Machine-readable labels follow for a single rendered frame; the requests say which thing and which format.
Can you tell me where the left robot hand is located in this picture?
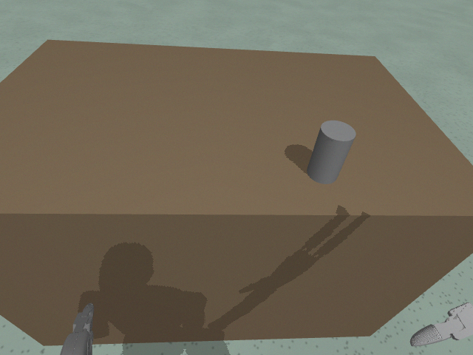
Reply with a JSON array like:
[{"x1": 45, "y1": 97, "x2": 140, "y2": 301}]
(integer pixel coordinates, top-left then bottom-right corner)
[{"x1": 60, "y1": 303, "x2": 94, "y2": 355}]

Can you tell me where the can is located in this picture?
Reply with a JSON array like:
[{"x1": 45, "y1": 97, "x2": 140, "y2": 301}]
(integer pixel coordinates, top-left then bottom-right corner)
[{"x1": 307, "y1": 121, "x2": 356, "y2": 184}]

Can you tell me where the right robot hand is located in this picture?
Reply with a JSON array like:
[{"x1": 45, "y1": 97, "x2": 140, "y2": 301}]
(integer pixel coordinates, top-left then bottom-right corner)
[{"x1": 410, "y1": 302, "x2": 473, "y2": 346}]

